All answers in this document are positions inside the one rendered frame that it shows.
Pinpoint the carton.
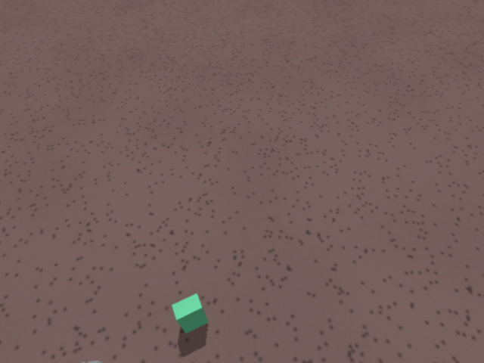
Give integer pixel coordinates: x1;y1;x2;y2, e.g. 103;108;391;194
172;293;208;334

